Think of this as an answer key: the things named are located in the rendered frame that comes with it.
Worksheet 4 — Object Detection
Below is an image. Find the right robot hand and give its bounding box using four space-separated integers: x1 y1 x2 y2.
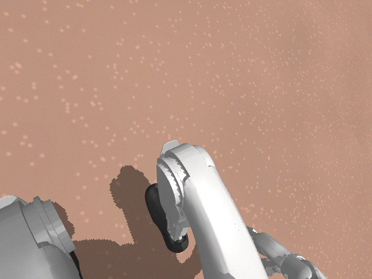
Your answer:
246 226 292 276

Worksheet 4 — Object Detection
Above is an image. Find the right robot arm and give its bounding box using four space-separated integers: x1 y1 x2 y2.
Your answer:
281 254 327 279

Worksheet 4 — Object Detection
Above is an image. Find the right robot foot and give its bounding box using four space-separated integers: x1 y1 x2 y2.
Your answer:
145 183 188 253

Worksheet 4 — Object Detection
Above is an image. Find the left robot foot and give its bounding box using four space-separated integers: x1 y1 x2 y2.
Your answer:
70 251 83 279

